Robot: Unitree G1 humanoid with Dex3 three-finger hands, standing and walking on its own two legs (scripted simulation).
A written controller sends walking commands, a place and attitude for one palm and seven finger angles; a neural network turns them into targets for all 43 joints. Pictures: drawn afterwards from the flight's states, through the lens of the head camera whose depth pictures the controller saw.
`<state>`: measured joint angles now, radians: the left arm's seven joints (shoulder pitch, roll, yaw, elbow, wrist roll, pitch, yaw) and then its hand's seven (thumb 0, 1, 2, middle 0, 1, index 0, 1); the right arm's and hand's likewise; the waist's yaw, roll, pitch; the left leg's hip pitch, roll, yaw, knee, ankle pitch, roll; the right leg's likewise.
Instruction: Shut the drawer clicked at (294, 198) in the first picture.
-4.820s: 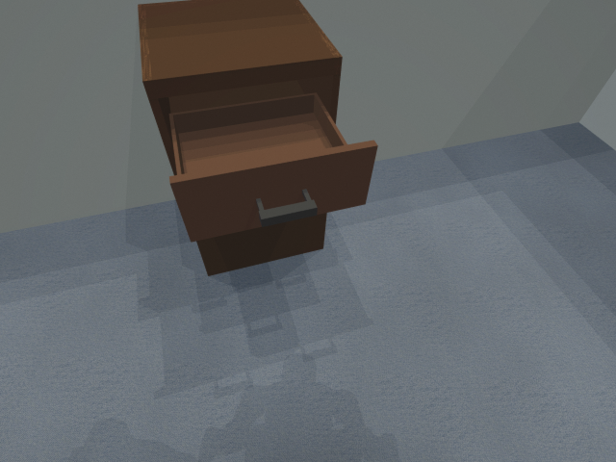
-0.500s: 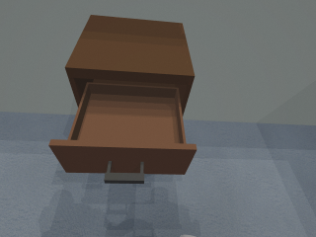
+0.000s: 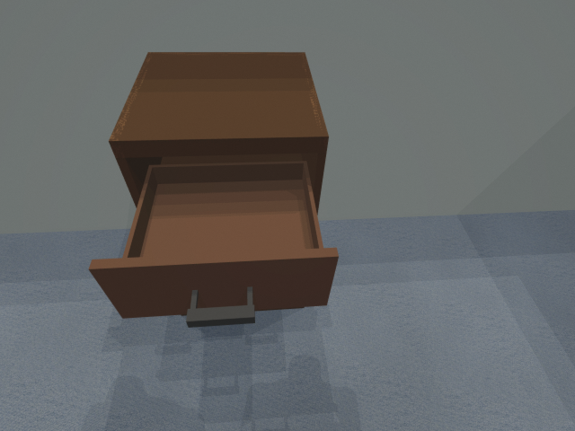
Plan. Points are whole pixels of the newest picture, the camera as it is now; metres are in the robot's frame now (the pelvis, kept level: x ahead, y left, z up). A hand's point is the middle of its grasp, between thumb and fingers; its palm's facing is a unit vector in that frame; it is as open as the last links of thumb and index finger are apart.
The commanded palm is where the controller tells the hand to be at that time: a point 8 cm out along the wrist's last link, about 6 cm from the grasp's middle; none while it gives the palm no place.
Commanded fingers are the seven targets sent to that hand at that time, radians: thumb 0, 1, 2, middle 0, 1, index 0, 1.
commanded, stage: come to a stop and stand still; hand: left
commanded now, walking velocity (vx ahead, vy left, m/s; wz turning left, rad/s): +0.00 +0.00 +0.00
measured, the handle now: (222, 305) +0.35 +0.14 -0.11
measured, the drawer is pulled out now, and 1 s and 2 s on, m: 0.29 0.29 0.29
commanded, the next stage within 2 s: look again from close up in 0.06 s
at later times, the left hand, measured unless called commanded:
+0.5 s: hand out of the picture +0.01 +0.16 -0.19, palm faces +0.04 -0.98 -0.17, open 7.3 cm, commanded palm none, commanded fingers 0.00 0.90 0.90 -0.20 -0.30 -0.20 -0.30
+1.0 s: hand (179, 387) +0.18 +0.15 +0.00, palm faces +0.11 -0.99 +0.08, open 6.7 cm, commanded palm +0.11 +0.21 -0.06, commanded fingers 0.00 0.90 0.90 -0.50 -0.62 -0.50 -0.62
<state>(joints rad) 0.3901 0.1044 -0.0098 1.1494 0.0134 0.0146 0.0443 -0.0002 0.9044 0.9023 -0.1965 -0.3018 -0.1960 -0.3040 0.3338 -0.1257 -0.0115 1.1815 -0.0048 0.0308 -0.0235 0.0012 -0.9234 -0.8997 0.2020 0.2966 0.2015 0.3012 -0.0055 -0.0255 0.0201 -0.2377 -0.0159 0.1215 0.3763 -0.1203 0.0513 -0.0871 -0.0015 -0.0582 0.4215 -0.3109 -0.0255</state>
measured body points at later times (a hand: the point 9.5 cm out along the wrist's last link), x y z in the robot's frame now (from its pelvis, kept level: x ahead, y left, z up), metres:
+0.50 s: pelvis +0.01 +0.00 -0.01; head +0.01 +0.01 +0.44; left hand +0.01 +0.21 -0.18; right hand +0.02 -0.22 -0.17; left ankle +0.06 +0.09 -0.74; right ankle -0.05 -0.10 -0.74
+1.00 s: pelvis -0.03 +0.01 -0.07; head -0.03 +0.01 +0.38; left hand +0.17 +0.21 -0.01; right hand +0.16 -0.22 -0.13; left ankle +0.06 +0.09 -0.74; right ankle -0.01 -0.08 -0.74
